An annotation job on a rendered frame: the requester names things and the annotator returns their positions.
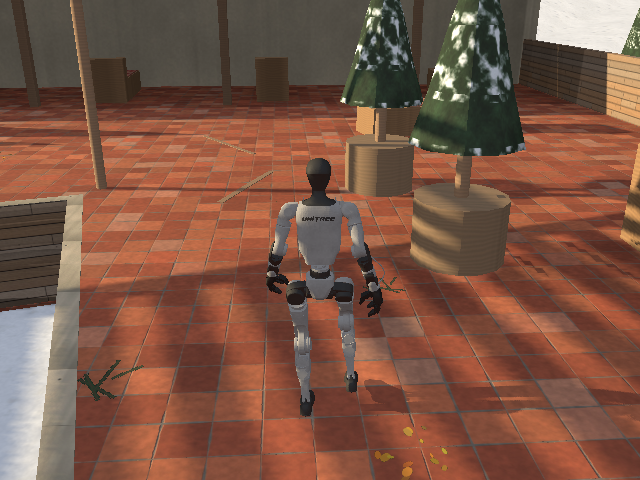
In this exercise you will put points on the left robot hand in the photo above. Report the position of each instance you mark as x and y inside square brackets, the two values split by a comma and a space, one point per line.
[279, 279]

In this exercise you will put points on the robot right forearm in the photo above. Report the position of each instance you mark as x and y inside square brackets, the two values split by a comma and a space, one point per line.
[368, 271]

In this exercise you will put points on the right robot foot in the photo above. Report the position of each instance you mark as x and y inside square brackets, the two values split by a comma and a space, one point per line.
[351, 384]

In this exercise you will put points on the humanoid robot torso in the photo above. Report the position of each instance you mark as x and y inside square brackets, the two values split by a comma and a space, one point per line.
[319, 240]

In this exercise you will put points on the right robot upper arm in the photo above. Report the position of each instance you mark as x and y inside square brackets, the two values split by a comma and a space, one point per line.
[351, 212]

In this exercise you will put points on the robot left forearm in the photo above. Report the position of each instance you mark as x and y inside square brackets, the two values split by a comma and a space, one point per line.
[273, 263]

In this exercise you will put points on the left robot upper arm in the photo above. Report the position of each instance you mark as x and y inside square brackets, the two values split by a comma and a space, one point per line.
[287, 212]

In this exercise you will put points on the right robot hand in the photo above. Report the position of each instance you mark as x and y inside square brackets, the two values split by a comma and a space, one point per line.
[376, 303]

